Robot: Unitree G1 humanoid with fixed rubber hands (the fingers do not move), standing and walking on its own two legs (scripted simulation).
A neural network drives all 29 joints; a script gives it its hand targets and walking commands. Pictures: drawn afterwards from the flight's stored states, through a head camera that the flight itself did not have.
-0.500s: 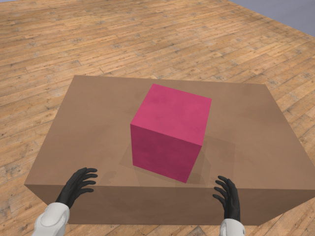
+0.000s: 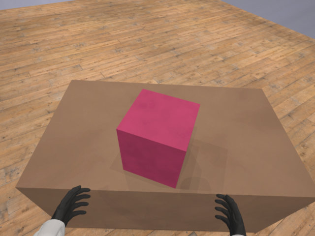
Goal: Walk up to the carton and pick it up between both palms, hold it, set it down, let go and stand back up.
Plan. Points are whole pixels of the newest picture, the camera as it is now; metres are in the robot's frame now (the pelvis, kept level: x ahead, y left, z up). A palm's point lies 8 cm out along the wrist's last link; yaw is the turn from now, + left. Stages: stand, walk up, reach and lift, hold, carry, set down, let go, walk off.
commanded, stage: set down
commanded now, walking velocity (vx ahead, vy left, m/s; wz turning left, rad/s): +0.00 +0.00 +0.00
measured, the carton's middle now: (159, 139) +0.45 -0.01 -0.09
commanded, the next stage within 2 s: let go in 0.32 s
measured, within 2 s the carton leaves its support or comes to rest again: neither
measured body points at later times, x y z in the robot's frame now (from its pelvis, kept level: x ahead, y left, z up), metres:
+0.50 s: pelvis -0.01 +0.01 +0.00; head -0.02 +0.02 +0.45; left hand +0.17 +0.23 -0.09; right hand +0.16 -0.22 -0.08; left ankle -0.04 +0.12 -0.74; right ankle +0.01 -0.12 -0.74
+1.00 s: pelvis -0.01 +0.01 +0.00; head -0.01 +0.00 +0.45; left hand +0.12 +0.27 -0.09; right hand +0.12 -0.26 -0.11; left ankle -0.04 +0.12 -0.74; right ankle +0.01 -0.12 -0.74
